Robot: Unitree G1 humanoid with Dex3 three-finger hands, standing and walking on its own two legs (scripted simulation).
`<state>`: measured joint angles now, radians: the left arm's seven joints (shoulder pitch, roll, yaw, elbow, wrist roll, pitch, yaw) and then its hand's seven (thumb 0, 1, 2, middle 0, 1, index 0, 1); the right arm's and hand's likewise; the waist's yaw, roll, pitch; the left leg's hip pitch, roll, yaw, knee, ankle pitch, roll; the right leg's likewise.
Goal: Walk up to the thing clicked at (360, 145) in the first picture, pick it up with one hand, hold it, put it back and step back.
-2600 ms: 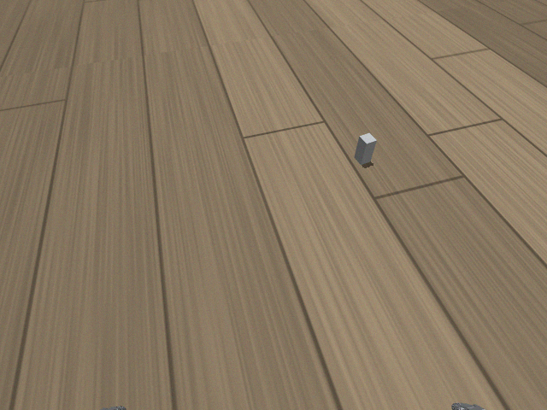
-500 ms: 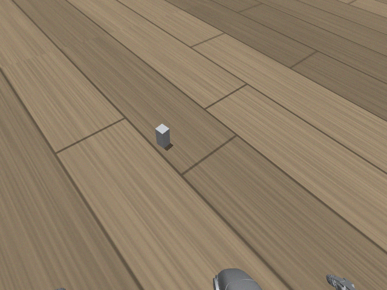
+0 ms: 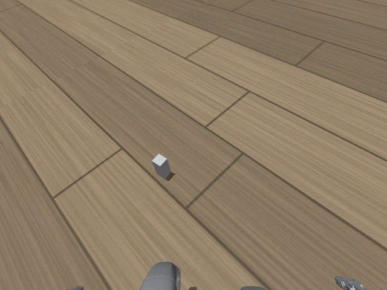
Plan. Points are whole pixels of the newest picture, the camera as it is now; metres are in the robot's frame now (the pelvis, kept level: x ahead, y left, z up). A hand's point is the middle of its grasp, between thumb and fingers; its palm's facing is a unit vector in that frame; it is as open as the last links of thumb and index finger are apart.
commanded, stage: walk up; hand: left
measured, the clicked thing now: (161, 166) +0.82 +0.29 -0.70
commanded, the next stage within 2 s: none
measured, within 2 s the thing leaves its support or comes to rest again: neither
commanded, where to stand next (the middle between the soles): +0.45 +0.04 m, yaw +1 degrees
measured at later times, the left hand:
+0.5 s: hand (84, 240) +0.24 +0.33 -0.14, palm faces -0.07 -0.94 -0.34, open 7.4 cm
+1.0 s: hand (103, 189) +0.37 +0.31 -0.12, palm faces +0.00 -0.91 -0.42, open 7.4 cm
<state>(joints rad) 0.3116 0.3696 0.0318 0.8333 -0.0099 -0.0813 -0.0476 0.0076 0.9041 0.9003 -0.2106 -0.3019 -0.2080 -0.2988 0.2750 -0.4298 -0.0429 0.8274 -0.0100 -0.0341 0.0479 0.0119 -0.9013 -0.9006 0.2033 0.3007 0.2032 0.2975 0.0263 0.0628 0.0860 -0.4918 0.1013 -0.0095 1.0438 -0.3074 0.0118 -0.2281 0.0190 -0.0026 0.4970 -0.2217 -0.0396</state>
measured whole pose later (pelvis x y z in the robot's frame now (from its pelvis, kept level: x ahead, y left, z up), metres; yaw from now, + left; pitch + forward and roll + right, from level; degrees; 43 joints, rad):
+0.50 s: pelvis +0.17 +0.06 +0.00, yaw +0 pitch -3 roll +0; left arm 0.30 0.44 0.05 0.88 0.00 -0.05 -0.06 0.01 0.91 0.90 -0.21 -0.30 -0.20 -0.30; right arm 0.35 -0.39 -0.04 0.84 -0.01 -0.07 0.06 0.01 -0.90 -0.90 0.21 0.30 0.21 0.30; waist -0.02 -0.05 0.07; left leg -0.17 0.03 0.10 0.46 -0.24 0.03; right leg -0.50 -0.08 0.01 0.85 -0.28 0.00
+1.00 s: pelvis +0.33 +0.03 +0.00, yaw +1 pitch -3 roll +0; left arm 0.32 0.39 0.03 0.84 0.01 -0.08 -0.02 0.01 0.90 0.90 -0.21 -0.30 -0.21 -0.30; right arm 0.28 -0.43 -0.05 0.86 -0.02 -0.01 0.05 0.01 -0.90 -0.90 0.20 0.30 0.20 0.30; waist 0.03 0.07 0.09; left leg -0.50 0.07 -0.04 0.80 -0.26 -0.01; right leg -0.18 -0.02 -0.07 0.49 -0.26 -0.02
